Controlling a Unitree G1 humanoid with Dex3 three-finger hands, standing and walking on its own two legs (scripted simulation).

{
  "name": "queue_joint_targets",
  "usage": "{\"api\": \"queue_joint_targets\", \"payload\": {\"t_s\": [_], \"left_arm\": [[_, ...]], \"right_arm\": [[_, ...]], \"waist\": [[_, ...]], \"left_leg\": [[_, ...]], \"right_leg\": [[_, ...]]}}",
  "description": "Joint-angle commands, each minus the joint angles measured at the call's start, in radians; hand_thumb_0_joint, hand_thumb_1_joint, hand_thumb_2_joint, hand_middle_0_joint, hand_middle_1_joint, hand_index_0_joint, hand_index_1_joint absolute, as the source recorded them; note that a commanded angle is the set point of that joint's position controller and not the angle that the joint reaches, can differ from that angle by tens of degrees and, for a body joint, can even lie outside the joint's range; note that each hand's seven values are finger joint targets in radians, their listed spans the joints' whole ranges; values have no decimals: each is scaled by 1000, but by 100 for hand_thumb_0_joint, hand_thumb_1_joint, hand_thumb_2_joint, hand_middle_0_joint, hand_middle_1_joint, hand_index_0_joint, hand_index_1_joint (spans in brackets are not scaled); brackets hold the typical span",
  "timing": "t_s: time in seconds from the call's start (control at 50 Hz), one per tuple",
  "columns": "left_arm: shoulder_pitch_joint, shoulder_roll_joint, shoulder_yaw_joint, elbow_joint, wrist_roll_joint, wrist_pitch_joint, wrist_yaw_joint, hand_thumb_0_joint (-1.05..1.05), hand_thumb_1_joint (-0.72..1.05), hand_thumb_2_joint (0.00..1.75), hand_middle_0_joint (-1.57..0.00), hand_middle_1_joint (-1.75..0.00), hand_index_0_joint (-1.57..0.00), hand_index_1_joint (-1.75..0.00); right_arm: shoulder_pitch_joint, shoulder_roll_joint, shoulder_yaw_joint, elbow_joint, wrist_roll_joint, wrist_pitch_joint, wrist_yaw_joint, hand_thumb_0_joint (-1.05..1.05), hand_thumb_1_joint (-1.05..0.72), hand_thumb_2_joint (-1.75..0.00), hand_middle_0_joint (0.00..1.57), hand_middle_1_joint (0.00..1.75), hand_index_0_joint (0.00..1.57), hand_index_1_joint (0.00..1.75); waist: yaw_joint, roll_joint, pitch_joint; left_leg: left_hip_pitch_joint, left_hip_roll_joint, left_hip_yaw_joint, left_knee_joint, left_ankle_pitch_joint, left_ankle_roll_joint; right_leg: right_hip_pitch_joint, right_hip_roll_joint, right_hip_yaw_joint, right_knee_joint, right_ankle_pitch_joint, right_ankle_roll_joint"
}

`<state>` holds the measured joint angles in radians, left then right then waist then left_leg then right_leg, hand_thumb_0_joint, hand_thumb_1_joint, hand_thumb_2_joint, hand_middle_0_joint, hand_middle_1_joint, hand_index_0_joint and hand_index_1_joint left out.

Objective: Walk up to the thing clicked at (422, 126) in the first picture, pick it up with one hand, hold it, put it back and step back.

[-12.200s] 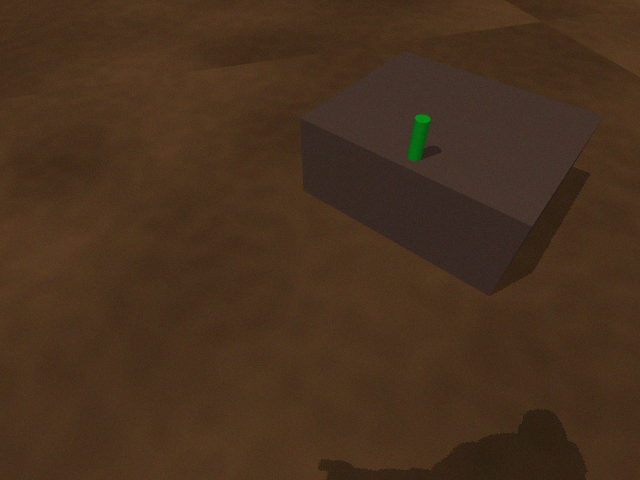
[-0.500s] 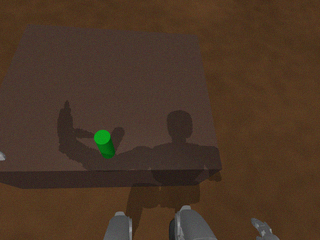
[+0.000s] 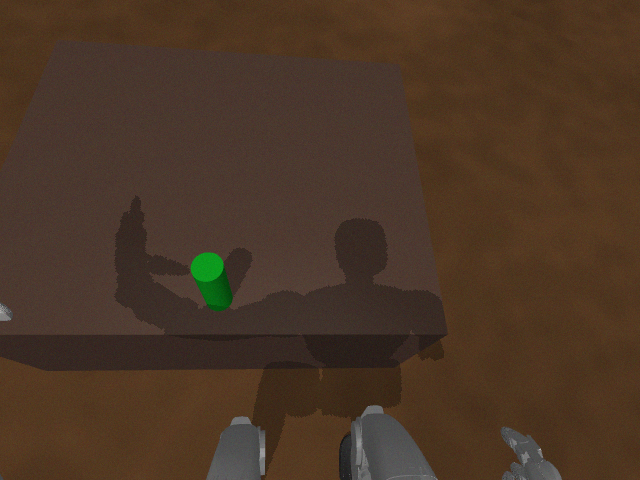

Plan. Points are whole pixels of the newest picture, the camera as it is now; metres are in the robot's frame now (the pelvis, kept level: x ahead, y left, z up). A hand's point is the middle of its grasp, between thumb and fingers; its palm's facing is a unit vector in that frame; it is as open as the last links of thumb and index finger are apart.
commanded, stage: go down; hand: left
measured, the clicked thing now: (213, 284) +0.43 +0.16 -0.22
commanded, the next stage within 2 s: none
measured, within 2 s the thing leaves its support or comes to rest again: neither
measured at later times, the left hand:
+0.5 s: hand out of the picture +0.36 +0.36 +0.05, palm faces +0.12 -0.99 -0.02, open 16.9 cm
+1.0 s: hand out of the picture +0.37 +0.36 +0.05, palm faces +0.12 -0.99 +0.01, open 16.8 cm
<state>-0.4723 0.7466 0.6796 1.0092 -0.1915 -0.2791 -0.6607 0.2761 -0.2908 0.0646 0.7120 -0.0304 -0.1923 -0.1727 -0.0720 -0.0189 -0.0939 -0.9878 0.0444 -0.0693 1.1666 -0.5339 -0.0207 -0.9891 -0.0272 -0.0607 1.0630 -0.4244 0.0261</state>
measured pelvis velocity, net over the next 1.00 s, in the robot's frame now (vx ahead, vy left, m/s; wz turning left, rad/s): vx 0.00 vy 0.00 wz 0.00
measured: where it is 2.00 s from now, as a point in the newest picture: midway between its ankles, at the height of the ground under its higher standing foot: outside the picture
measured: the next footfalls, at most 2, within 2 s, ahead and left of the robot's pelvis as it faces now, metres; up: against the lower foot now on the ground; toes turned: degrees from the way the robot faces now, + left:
none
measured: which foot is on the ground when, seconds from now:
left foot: down 0.00-1.00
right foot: down 0.00-1.00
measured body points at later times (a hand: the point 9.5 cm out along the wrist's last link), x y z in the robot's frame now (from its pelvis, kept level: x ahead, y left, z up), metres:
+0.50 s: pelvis +0.00 -0.01 +0.00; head +0.12 +0.03 +0.43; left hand +0.35 +0.42 +0.05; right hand +0.10 -0.28 -0.10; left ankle +0.01 +0.12 -0.65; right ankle +0.04 -0.15 -0.65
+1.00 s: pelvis +0.00 +0.00 -0.01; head +0.13 +0.04 +0.42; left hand +0.36 +0.42 +0.06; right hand +0.11 -0.28 -0.10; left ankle +0.01 +0.12 -0.65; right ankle +0.04 -0.15 -0.65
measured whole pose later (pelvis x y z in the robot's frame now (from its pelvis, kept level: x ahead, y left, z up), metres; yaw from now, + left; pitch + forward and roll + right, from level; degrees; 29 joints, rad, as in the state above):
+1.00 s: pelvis +0.00 +0.00 -0.01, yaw +0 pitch +21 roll -4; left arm -0.49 0.73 0.72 0.98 -0.25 -0.31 -0.71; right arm 0.26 -0.29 0.08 0.71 -0.03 -0.21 -0.19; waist -0.08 -0.02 -0.11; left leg -1.02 0.04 -0.07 1.19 -0.54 -0.02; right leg -1.02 -0.03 -0.06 1.09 -0.44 0.02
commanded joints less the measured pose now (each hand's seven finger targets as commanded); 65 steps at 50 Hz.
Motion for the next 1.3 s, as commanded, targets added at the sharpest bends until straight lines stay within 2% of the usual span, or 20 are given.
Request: {"api": "queue_joint_targets", "payload": {"t_s": [0.0, 0.02, 0.04, 0.1, 0.14, 0.16, 0.22, 0.26, 0.32, 0.38, 0.42, 0.58, 0.76, 0.86, 0.92, 0.94, 0.98, 1.04, 1.08, 1.28], "left_arm": [[-264, 369, 60, -207, -54, -56, -3, 0, -41, 3, -5, -1, -4, -2], [-268, 350, 43, -196, -53, -53, -5, 0, -41, 2, -6, -1, -4, -2], [-284, 401, 78, -231, -51, -57, 1, 0, -39, 2, -6, -1, -4, -2], [-247, 398, 81, -204, -47, -53, 1, 0, -39, 3, -6, -1, -4, -2], [-202, 351, 59, -157, -52, -48, -6, 0, -39, 3, -6, -2, -4, -2], [-203, 401, 96, -179, -51, -51, -3, 0, -40, 3, -6, -2, -5, -2], [-197, 385, 82, -184, -54, -59, -8, 0, -41, 3, -6, -2, -5, -3], [-217, 412, 112, -210, -59, -71, -8, 0, -38, 3, -5, -1, -4, -2], [-227, 368, 83, -219, -73, -76, -28, 0, -37, 3, -5, -1, -4, -2], [-242, 395, 95, -239, -71, -77, -27, 0, -36, 3, -5, -2, -4, -2], [-238, 340, 60, -210, -78, -71, -34, 0, -39, 2, -6, -2, -4, -2], [-271, 420, 109, -246, -77, -82, -24, 0, -36, 2, -5, -1, -4, -1], [-223, 332, 67, -193, -98, -60, -45, 0, -36, 2, -5, -1, -4, -1], [-279, 375, 91, -237, -101, -80, -40, 0, -35, 2, -5, -1, -4, -1], [-261, 372, 92, -220, -104, -84, -41, 0, -33, 3, -4, -1, -3, -1], [-271, 411, 121, -262, -102, -89, -39, 0, -34, 3, -5, -1, -4, -1], [-204, 365, 97, -205, -100, -81, -48, 0, -33, 3, -5, -1, -4, -1], [-254, 410, 124, -280, -99, -89, -45, 0, -32, 3, -5, -1, -4, -1], [-232, 352, 98, -252, -112, -83, -56, 0, -31, 4, -4, -1, -3, -1], [-272, 352, 95, -261, -120, -95, -56, 0, -34, 2, -5, -1, -4, 0]], "right_arm": [[98, -205, -71, -63, 11, -30, -21, 0, -91, -90, 20, 30, 20, 30], [117, -198, -69, -49, 9, -29, -21, 0, -92, -90, 20, 30, 20, 30], [91, -207, -71, -82, 10, -33, -23, 0, -91, -90, 20, 30, 20, 30], [89, -201, -65, -84, 8, -32, -26, 0, -91, -90, 20, 30, 20, 30], [100, -195, -61, -61, 8, -30, -23, 0, -91, -90, 20, 30, 20, 30], [87, -200, -63, -78, 8, -30, -23, 0, -91, -90, 20, 30, 20, 30], [96, -196, -62, -65, 11, -27, -19, 0, -91, -90, 20, 30, 20, 30], [79, -201, -64, -84, 9, -32, -21, 0, -91, -90, 20, 30, 20, 30], [96, -200, -68, -58, 11, -30, -24, 0, -91, -90, 20, 30, 20, 30], [85, -199, -69, -65, 11, -32, -27, 0, -91, -90, 20, 30, 20, 30], [97, -193, -68, -47, 11, -32, -28, 0, -92, -90, 20, 30, 20, 30], [61, -195, -60, -83, 13, -40, -34, 0, -91, -90, 20, 30, 20, 30], [85, -201, -61, -73, 17, -43, -31, 0, -92, -90, 20, 30, 20, 30], [76, -199, -61, -83, 18, -47, -33, 0, -91, -90, 20, 30, 20, 30], [102, -198, -60, -50, 16, -43, -32, 0, -91, -90, 20, 30, 20, 30], [92, -201, -60, -65, 11, -44, -32, 0, -92, -90, 20, 30, 20, 30], [89, -199, -58, -60, 11, -41, -31, 0, -91, -90, 20, 30, 20, 30], [80, -202, -58, -80, 9, -40, -31, 0, -91, -90, 20, 30, 20, 30], [97, -197, -61, -55, 11, -37, -29, 0, -91, -90, 20, 30, 20, 30], [68, -197, -61, -83, 16, -45, -31, 0, -92, -90, 20, 30, 20, 30]], "waist": [[19, 204, -417], [10, 186, -414], [22, 181, -432], [28, 163, -445], [28, 170, -415], [45, 173, -428], [45, 192, -409], [40, 193, -425], [22, 206, -436], [23, 183, -437], [14, 173, -424], [35, 201, -416], [19, 192, -395], [15, 163, -421], [25, 187, -439], [39, 203, -470], [42, 207, -445], [47, 228, -482], [38, 210, -454], [23, 186, -417]], "left_leg": [[312, -25, -6, -185, 335, 5], [302, -28, -2, -177, 345, 8], [290, -31, 3, -175, 344, 12], [262, -39, 18, -161, 352, 19], [259, -38, 14, -158, 382, 15], [252, -40, 15, -155, 393, 15], [260, -39, 15, -160, 388, 11], [264, -37, 10, -157, 392, 11], [303, -37, 13, -151, 391, 11], [275, -40, 17, -153, 360, 18], [263, -40, 15, -154, 341, 18], [224, -42, 21, -170, 267, 19], [272, -33, 1, -160, 357, 8], [247, -37, 10, -153, 313, 16], [270, -41, 9, -144, 357, 12], [277, -41, 5, -139, 390, 13], [293, -41, 5, -140, 417, 8], [317, -41, 3, -138, 453, 7], [313, -38, 0, -142, 438, 6], [263, -38, 0, -154, 332, 13]], "right_leg": [[162, 34, -5, -96, 164, -54], [174, 33, -1, -102, 179, -53], [204, 30, 5, -103, 185, -52], [252, 26, 18, -111, 211, -48], [219, 27, 9, -101, 221, -50], [232, 25, 10, -98, 230, -51], [216, 27, 9, -94, 221, -53], [208, 27, 7, -88, 220, -54], [188, 28, 12, -92, 223, -52], [232, 26, 21, -105, 220, -48], [215, 27, 20, -103, 207, -49], [235, 25, 28, -106, 156, -49], [160, 34, -1, -87, 185, -55], [192, 32, 14, -91, 178, -51], [188, 30, 13, -81, 202, -53], [194, 27, 11, -75, 215, -54], [174, 29, 4, -72, 223, -55], [191, 27, 7, -73, 246, -56], [173, 31, 1, -74, 231, -57], [168, 31, 4, -79, 178, -55]]}}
